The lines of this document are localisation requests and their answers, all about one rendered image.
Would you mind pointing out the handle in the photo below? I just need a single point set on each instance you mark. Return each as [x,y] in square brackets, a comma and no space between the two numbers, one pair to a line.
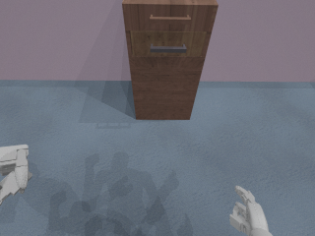
[168,49]
[170,20]

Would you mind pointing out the robot right hand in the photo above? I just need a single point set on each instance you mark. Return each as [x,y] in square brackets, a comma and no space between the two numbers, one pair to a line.
[252,217]

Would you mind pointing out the robot left hand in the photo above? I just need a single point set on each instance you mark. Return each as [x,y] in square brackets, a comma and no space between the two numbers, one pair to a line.
[14,164]

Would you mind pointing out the drawer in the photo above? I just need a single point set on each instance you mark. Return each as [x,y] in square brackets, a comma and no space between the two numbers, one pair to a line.
[142,40]

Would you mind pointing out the cabinet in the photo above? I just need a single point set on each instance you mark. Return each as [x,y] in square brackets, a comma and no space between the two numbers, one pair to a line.
[165,87]

